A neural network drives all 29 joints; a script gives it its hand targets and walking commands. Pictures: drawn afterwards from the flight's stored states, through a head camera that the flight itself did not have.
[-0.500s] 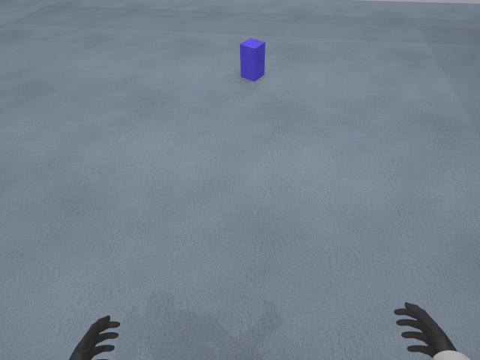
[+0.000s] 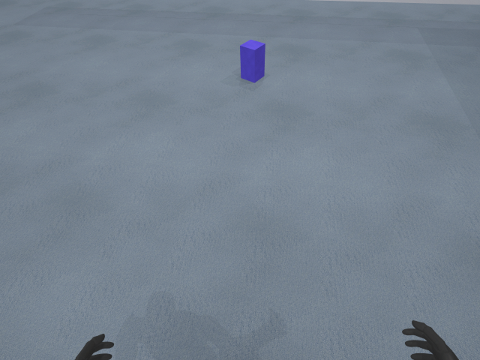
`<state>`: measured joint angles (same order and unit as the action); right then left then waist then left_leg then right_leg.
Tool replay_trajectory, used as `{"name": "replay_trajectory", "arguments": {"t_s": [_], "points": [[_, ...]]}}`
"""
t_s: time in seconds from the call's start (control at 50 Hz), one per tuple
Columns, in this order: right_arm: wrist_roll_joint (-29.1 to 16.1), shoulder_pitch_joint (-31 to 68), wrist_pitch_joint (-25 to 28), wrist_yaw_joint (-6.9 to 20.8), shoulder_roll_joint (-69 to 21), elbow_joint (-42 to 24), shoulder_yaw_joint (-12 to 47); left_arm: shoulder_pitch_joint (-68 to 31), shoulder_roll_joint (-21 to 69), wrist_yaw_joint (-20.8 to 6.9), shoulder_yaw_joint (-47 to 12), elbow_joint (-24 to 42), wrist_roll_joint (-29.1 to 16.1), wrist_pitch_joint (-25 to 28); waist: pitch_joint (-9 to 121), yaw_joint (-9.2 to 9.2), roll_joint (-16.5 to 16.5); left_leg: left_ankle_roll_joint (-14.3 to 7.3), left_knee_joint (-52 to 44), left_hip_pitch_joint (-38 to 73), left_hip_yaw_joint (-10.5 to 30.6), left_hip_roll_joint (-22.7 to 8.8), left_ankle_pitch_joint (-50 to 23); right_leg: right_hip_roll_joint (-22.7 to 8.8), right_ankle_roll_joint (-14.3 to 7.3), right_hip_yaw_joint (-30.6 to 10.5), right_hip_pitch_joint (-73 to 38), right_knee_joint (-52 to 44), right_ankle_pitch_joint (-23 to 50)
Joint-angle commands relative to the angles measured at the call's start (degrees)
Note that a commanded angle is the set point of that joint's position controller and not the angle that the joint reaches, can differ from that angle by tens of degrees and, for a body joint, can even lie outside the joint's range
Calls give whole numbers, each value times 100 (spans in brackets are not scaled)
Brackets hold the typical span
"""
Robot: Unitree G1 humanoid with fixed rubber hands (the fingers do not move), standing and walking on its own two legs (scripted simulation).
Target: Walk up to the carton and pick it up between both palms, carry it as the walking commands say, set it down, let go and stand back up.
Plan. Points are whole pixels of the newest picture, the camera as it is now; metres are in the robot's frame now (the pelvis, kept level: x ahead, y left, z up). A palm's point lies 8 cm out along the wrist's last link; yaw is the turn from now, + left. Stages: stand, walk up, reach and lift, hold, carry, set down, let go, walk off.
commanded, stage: stand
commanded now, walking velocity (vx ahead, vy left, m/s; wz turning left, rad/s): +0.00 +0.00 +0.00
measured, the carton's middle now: (252, 61) +2.39 -0.11 -0.64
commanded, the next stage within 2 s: walk up in 0.28 s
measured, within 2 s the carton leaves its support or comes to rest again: neither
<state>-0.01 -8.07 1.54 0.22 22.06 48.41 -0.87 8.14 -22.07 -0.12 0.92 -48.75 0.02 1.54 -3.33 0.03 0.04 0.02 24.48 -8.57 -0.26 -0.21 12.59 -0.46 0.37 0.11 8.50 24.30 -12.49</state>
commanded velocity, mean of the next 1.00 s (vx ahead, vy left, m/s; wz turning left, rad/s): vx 0.28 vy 0.04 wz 0.00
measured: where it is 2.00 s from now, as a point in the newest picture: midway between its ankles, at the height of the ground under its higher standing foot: (252, 254)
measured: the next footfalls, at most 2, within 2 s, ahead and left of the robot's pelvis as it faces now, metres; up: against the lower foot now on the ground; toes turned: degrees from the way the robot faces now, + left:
left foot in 1.10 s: +0.37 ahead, +0.14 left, +0.00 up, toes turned +7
right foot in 1.62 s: +0.64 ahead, -0.17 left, +0.00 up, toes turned -9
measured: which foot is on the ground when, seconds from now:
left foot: down 0.00-0.64, up 0.66-1.00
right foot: down 0.00-1.00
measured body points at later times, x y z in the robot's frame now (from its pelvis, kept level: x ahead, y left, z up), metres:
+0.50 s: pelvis +0.00 +0.00 +0.00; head +0.00 +0.00 +0.45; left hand +0.11 +0.31 -0.11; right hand +0.11 -0.31 -0.11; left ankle +0.01 +0.12 -0.74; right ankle +0.01 -0.12 -0.73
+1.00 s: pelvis +0.15 -0.01 +0.00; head +0.17 -0.03 +0.45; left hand +0.03 +0.22 -0.13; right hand +0.29 -0.24 -0.14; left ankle +0.30 +0.16 -0.69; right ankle +0.02 -0.14 -0.74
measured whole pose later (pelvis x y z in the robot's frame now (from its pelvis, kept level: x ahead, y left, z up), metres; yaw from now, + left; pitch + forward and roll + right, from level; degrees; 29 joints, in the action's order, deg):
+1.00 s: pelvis +0.15 -0.01 +0.00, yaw -2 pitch +0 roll +1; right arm 1.8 -5.5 -0.3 3.8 13.0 52.7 -3.0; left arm 29.6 -9.1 0.1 3.5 -62.7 1.6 4.7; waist -3.2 5.7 -2.1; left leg 2.2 41.5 -33.4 -5.3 -7.4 5.0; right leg -5.1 2.3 6.6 -6.0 12.0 -17.3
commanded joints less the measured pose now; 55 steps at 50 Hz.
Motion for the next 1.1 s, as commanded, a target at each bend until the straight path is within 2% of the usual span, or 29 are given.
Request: {"name": "replay_trajectory", "arguments": {"t_s": [0.0, 0.44, 0.46, 0.48, 0.5, 0.52, 0.54, 0.56, 0.58, 0.6, 0.62, 0.64, 0.66, 0.68, 0.7, 0.72, 0.74, 0.76, 0.78, 0.82, 0.88, 0.92, 0.94, 0.98, 1.02, 1.04, 1.06, 1.08], "points": [[-5, 238, 70, -29, 942, -236, -219, -236, -938, 29, 214, 231, -6, 70, 304, -2, -18, -154, -504, -9, 556, -662, -494, -638, -180, -529, 3, -480, 479], [-15, 230, 59, -77, 939, 359, -209, -240, -937, 86, 201, -357, -22, 65, 274, -4, -9, -124, -752, 96, 561, -707, -544, -688, -155, -531, -104, -727, 537], [107, -1151, -251, -208, 1077, 641, -460, -511, -562, -229, 469, -225, 132, -306, 180, -374, 54, -227, -1276, 1107, 2031, -1794, 2908, 18, -95, 413, 1741, 903, -2012], [156, -644, -286, -41, 1091, 444, -432, -921, -45, -235, 294, 140, 182, -226, -237, -446, -1504, -676, -1709, 207, 2220, -1990, 3428, -202, 2, 241, 2103, 1836, -1284], [127, -256, -262, -2, 873, 301, -422, -666, -49, -256, 303, 93, 181, -190, -305, -174, -1542, -768, -1948, -356, 2153, -1947, 3193, -328, 53, 89, 1919, 2289, -1263], [140, -79, -203, 10, 759, 229, -405, -362, -82, -271, 334, 11, 160, -152, -251, 31, -1335, -680, -1988, -692, 1762, -1816, 2796, -416, 50, 160, 1540, 2173, -1166], [147, -82, -143, 16, 696, 278, -414, -48, -24, -266, 328, -100, 129, -96, -115, 147, -1161, -638, -1991, -818, 1291, -1584, 2445, -370, 10, 323, 994, 1589, -1299], [200, 54, -110, -10, 697, 285, -435, 209, 30, -249, 381, -203, 130, -54, -69, 214, -856, -595, -1744, -1066, 893, -1408, 2328, -217, 19, 607, 430, 1189, -1175], [220, 146, -107, -18, 690, 308, -444, 609, 82, -232, 396, -365, 116, -22, -18, 381, -719, -566, -1414, -1368, 673, -1200, 2523, -37, 27, 883, -217, 699, -938], [241, 301, -113, -16, 671, 294, -455, 1098, 66, -198, 433, -587, 114, 4, -45, 642, -544, -465, -917, -1843, 418, -967, 2848, 119, 22, 1167, -919, 186, -815], [305, 460, -100, 19, 489, 223, -437, 1833, -117, -141, 540, -831, 104, 35, 70, 966, -43, -303, 98, -2560, 139, -640, 2876, -66, -88, 916, -1874, -191, -1065], [374, 534, -55, 69, -84, 42, -336, 2754, -396, -55, 633, -1070, 168, 98, 401, 1359, 1508, -183, 2475, -3588, -288, -171, 2720, -1516, -294, -1013, -2768, -1068, -2187], [395, 612, -59, 113, -315, -137, -316, 2488, -938, 62, 651, -930, 281, 112, 96, 1065, 1121, 9, 3655, -4532, 149, -271, 1650, -3022, -728, -3736, -2051, -2110, -3724], [377, 604, -68, 166, -118, -32, -404, 1979, -970, 133, 614, -844, 235, 104, -215, 635, 70, 44, 4054, -4526, 587, -592, 938, -3097, -940, -3980, -1316, -2348, -3777], [352, 312, -55, 247, -59, 169, -456, 1571, -752, 122, 593, -744, 210, 160, -203, 325, -53, 118, 4049, -4184, 641, -741, 432, -2719, -895, -3285, -937, -2133, -3292], [309, -26, -48, 311, -78, 333, -461, 1204, -463, 80, 562, -700, 171, 227, -249, 74, 128, 254, 4082, -3847, 502, -838, 36, -2261, -717, -2403, -701, -2015, -2508], [291, -221, -70, 355, -96, 423, -466, 1077, -212, 46, 518, -671, 142, 276, -235, -19, 390, 357, 4139, -3508, 322, -859, -255, -1882, -571, -1725, -469, -1978, -1964], [278, -259, -103, 381, -170, 451, -458, 1174, 2, 13, 468, -727, 132, 320, -238, -5, 578, 403, 4154, -3350, 173, -843, -518, -1645, -489, -1220, -341, -1938, -1408], [261, -169, -131, 390, -270, 446, -439, 1399, 141, -1, 434, -823, 144, 358, -287, 69, 638, 400, 4092, -3369, 71, -829, -713, -1547, -461, -911, -366, -1876, -893], [256, 101, -155, 373, -449, 360, -392, 1872, 315, 9, 403, -1046, 168, 398, -422, 293, 698, 356, 3746, -3471, -124, -822, -885, -1526, -440, -526, -536, -1840, -284], [216, 718, -152, 367, -563, 63, -332, 2310, 363, 50, 409, -1178, 160, 410, -661, 590, 913, 330, 2850, -3469, -344, -805, -949, -1586, -483, -194, -756, -1907, 319], [143, 1169, -75, 356, -668, -163, -244, 2169, 428, 31, 397, -1197, 162, 403, -714, 615, 1326, 280, 1852, -2777, -532, -694, -936, -1305, -531, 202, -534, -1938, 192], [151, 1309, -54, 351, -656, -209, -223, 2147, 401, 34, 408, -1222, 157, 371, -742, 638, 1418, 234, 1539, -2414, -703, -606, -799, -1219, -559, 344, -405, -1945, 178], [181, 1345, -46, 325, -638, -168, -232, 2213, 352, 44, 395, -1265, 140, 322, -787, 641, 1275, 126, 1215, -2110, -844, -497, -649, -1352, -579, 300, -425, -1844, 398], [199, 1118, -4, 274, -609, -91, -257, 2234, 283, 86, 367, -1347, 128, 288, -650, 510, 1100, 45, 945, -1767, -869, -358, -399, -1493, -563, 254, -583, -1453, 1213], [207, 802, 36, 227, -539, -4, -296, 2221, 227, 113, 367, -1385, 118, 274, -407, 349, 956, -4, 815, -1308, -876, -258, -207, -1496, -532, 314, -602, -899, 1978], [211, 123, 99, 157, -427, 206, -356, 2177, 181, 124, 367, -1418, 96, 251, 89, 11, 605, -70, 494, -342, -995, -137, -271, -1351, -441, 532, -405, 177, 2711], [214, -1096, 166, 72, -210, 643, -445, 2221, 270, 115, 332, -1451, 106, 242, 979, -392, 111, -157, 489, 1240, -882, -332, -32, -1027, -353, 693, 207, 1651, 2282]]}}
